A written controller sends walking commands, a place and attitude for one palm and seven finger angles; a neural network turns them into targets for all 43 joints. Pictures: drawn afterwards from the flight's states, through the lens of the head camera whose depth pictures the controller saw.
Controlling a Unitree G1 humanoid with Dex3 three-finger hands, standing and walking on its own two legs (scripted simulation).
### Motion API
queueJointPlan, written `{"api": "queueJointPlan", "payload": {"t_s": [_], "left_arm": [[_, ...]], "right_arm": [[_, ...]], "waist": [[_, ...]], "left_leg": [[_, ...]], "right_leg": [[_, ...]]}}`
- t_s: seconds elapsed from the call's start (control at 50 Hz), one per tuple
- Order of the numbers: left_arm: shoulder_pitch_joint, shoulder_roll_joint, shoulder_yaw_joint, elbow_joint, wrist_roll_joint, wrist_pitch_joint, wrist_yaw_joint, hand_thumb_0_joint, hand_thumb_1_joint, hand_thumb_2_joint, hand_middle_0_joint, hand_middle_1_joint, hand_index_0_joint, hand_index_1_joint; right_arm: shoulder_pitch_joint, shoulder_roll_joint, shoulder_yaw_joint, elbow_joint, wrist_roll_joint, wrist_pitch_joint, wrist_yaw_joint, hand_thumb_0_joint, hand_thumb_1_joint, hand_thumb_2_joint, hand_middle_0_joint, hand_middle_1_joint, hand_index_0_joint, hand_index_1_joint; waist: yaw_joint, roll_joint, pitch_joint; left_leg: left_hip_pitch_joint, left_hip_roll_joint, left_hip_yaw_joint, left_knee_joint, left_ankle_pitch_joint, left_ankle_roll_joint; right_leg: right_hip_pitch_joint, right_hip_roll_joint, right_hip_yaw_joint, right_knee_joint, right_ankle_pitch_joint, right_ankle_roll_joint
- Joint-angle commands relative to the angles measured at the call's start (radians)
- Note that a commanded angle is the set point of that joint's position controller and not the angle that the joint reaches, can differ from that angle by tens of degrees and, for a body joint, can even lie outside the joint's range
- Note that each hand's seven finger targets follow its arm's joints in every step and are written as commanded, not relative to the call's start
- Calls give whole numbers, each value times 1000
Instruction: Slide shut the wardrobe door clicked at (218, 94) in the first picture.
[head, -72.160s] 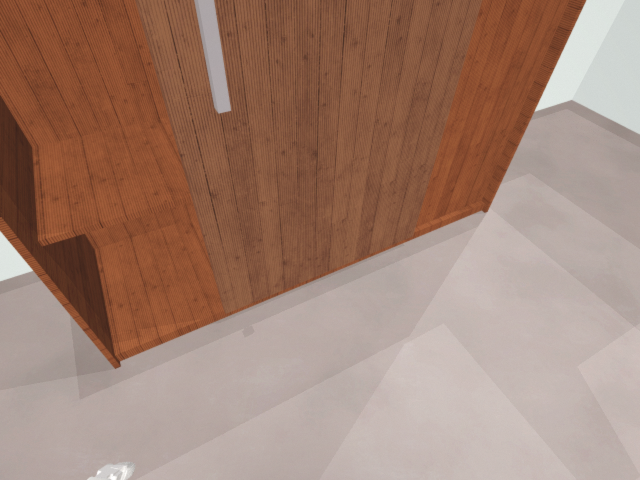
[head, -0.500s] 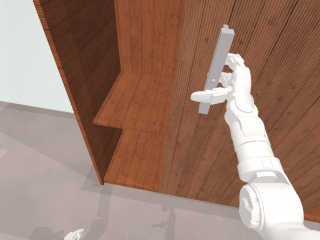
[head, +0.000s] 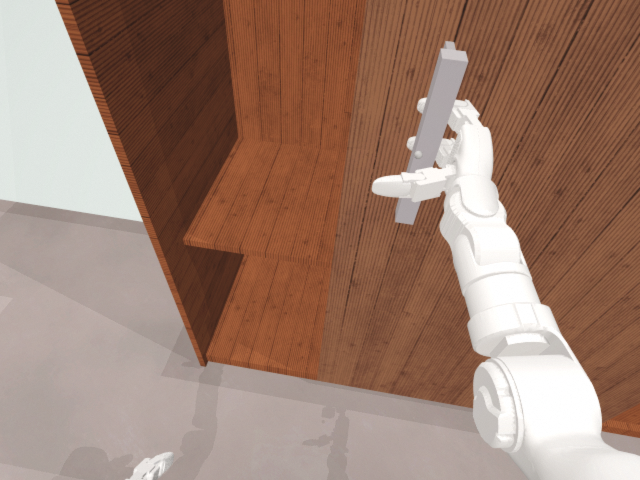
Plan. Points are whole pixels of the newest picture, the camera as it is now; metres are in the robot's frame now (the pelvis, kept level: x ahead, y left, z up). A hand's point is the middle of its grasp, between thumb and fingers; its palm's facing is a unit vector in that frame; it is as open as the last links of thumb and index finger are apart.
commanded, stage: slide the fingers in behind the handle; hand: right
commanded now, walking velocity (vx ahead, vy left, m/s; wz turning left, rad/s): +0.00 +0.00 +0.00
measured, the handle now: (424, 141) +0.51 -0.07 +0.19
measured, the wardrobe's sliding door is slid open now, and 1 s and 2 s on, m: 0.36 0.36 0.36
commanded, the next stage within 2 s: grip the handle and tug to test in 0.14 s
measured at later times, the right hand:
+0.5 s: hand (419, 156) +0.46 -0.06 +0.20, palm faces +0.04 +1.00 +0.01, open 12.3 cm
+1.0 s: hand (411, 154) +0.46 -0.05 +0.20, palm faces +0.06 +1.00 +0.00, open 6.0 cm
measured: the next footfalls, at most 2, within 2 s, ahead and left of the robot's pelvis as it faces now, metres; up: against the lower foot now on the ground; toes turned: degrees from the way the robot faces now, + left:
none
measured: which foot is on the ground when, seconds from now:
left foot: down 0.00-1.00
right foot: down 0.00-1.00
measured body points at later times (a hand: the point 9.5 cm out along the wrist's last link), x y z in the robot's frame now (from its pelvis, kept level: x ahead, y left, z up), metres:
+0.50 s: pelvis +0.00 -0.01 +0.00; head +0.00 +0.01 +0.45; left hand +0.08 +0.24 -0.12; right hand +0.45 -0.11 +0.20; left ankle -0.04 +0.12 -0.73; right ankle +0.03 -0.13 -0.73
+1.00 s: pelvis +0.00 +0.00 +0.00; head +0.00 +0.02 +0.45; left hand +0.08 +0.24 -0.13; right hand +0.45 -0.10 +0.20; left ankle -0.04 +0.12 -0.73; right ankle +0.03 -0.13 -0.73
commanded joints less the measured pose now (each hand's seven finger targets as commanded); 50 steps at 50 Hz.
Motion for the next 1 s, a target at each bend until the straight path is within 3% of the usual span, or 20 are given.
{"api": "queueJointPlan", "payload": {"t_s": [0.0, 0.1, 0.12, 0.14, 0.2, 0.22, 0.28, 0.3, 0.32, 0.4, 0.42, 0.5, 0.52, 0.6, 0.66, 0.72, 0.78, 0.82, 0.9, 0.98], "left_arm": [[-20, 107, 46, -115, 1, -50, 1, 0, 900, 900, -200, -300, -200, -300], [-18, 113, 47, -109, 2, -51, 0, 0, 900, 900, -200, -300, -200, -300], [-18, 117, 47, -109, 6, -48, -1, 0, 900, 900, -200, -300, -200, -300], [-24, 115, 45, -112, 4, -48, -1, 0, 900, 900, -200, -300, -200, -300], [-24, 110, 44, -114, 8, -44, 0, 0, 900, 900, -200, -300, -200, -300], [-20, 114, 44, -112, 10, -40, 0, 0, 900, 900, -200, -300, -200, -300], [-20, 113, 41, -118, 8, -37, 1, 0, 900, 900, -200, -300, -200, -300], [-21, 112, 43, -120, 5, -39, 1, 0, 900, 900, -200, -300, -200, -300], [-17, 116, 43, -117, 8, -36, 2, 0, 900, 900, -200, -300, -200, -300], [-19, 113, 45, -119, 3, -44, 2, 0, 900, 900, -200, -300, -200, -300], [-16, 117, 46, -116, 5, -41, 3, 0, 900, 900, -200, -300, -200, -300], [-14, 113, 47, -112, 2, -50, 3, 0, 900, 900, -200, -300, -200, -300], [-11, 117, 48, -108, 4, -49, 4, 0, 900, 900, -200, -300, -200, -300], [-13, 113, 48, -100, 3, -56, 0, 0, 900, 900, -200, -300, -200, -300], [-10, 112, 47, -101, 6, -54, -5, 0, 900, 900, -200, -300, -200, -300], [-8, 117, 50, -99, 9, -52, -7, 0, 900, 900, -200, -300, -200, -300], [-7, 116, 50, -101, 7, -53, -7, 0, 900, 900, -200, -300, -200, -300], [-9, 116, 50, -100, 8, -53, -6, 0, 900, 900, -200, -300, -200, -300], [-8, 111, 48, -103, 5, -58, -6, 0, 900, 900, -200, -300, -200, -300], [-10, 116, 47, -102, 6, -52, -1, 0, 900, 900, -200, -300, -200, -300]], "right_arm": [[-547, -77, 17, -258, -3, -84, 4, 0, 500, -300, 300, 1200, 300, 1200], [-549, -101, -2, -257, -2, -81, -7, 0, 500, -300, 300, 1200, 300, 1200], [-515, -129, -30, -241, -5, -78, -12, 0, 500, -300, 300, 1200, 300, 1200], [-539, -137, -34, -261, -6, -82, -13, 0, 500, -300, 300, 1200, 300, 1200], [-532, -153, -52, -261, -14, -83, -21, 0, 500, -300, 300, 1200, 300, 1200], [-501, -187, -80, -234, -21, -81, -26, 0, 500, -300, 300, 1200, 300, 1200], [-519, -148, -40, -223, -27, -77, -21, 0, 360, -360, 315, 1220, 315, 1220], [-515, -136, -32, -225, -25, -76, -18, 0, 313, -380, 320, 1227, 320, 1227], [-518, -160, -46, -218, -29, -77, -19, 0, 267, -400, 325, 1233, 325, 1233], [-548, -108, -7, -241, -13, -77, -7, 0, 80, -480, 345, 1260, 345, 1260], [-515, -126, -23, -223, -12, -75, -8, 0, 33, -500, 350, 1267, 350, 1267], [-569, -80, 17, -246, -9, -82, -9, 0, -153, -580, 370, 1293, 370, 1293], [-557, -106, 1, -233, -12, -83, -15, 0, -200, -600, 375, 1300, 375, 1300], [-573, -82, 16, -230, -13, -89, -25, 0, -387, -680, 395, 1327, 395, 1327], [-568, -67, 22, -217, -21, -88, -39, 0, -527, -740, 410, 1347, 410, 1347], [-555, -91, 7, -213, -28, -91, -46, 0, -667, -800, 425, 1367, 425, 1367], [-581, -72, 22, -213, -24, -94, -38, 0, -807, -860, 440, 1387, 440, 1387], [-582, -74, 25, -211, -26, -95, -36, 0, -900, -900, 450, 1400, 450, 1400], [-593, -65, 33, -229, -24, -99, -27, 0, -900, -900, 450, 1400, 450, 1400], [-569, -115, -6, -207, -21, -95, -21, 0, -900, -900, 450, 1400, 450, 1400]], "waist": [[25, 87, -337], [26, 113, -315], [5, 126, -319], [12, 103, -320], [9, 113, -322], [-5, 127, -305], [17, 122, -280], [16, 107, -275], [13, 115, -279], [27, 87, -301], [16, 102, -298], [39, 99, -303], [30, 105, -298], [34, 69, -308], [31, 87, -308], [28, 120, -312], [39, 138, -303], [36, 116, -299], [35, 76, -320], [31, 132, -310]], "left_leg": [[-36, -29, 40, -66, 422, 5], [-40, -31, 41, -71, 400, 4], [-12, -29, 42, -72, 391, 7], [-20, -29, 38, -71, 396, 5], [-10, -28, 38, -69, 398, 4], [3, -26, 39, -74, 383, 6], [-30, -28, 39, -77, 359, 3], [-39, -29, 37, -80, 359, 4], [-26, -27, 40, -80, 349, 7], [-48, -32, 39, -80, 355, 7], [-32, -31, 42, -82, 345, 8], [-67, -34, 43, -83, 335, 4], [-53, -32, 41, -84, 327, 7], [-83, -34, 43, -76, 317, 9], [-77, -35, 47, -71, 319, 10], [-54, -32, 45, -71, 344, 9], [-67, -35, 44, -72, 345, 4], [-62, -32, 42, -75, 332, 7], [-71, -33, 41, -70, 344, 8], [-39, -30, 37, -74, 379, 4]], "right_leg": [[292, 34, -36, -6, 279, -54], [275, 33, -33, -12, 260, -56], [253, 35, -32, -17, 257, -54], [260, 34, -36, -20, 255, -55], [247, 35, -42, -20, 251, -56], [226, 35, -40, -23, 240, -55], [227, 32, -42, -26, 214, -56], [231, 31, -44, -23, 216, -56], [231, 30, -39, -25, 217, -55], [267, 29, -37, -19, 227, -53], [253, 28, -34, -22, 223, -52], [278, 27, -30, -19, 215, -53], [265, 26, -29, -19, 213, -53], [291, 24, -21, -17, 223, -48], [280, 25, -19, -20, 224, -47], [266, 28, -23, -14, 237, -52], [264, 28, -28, -16, 221, -54], [261, 30, -27, -15, 214, -54], [282, 30, -28, -12, 228, -51], [251, 34, -36, -13, 232, -58]]}}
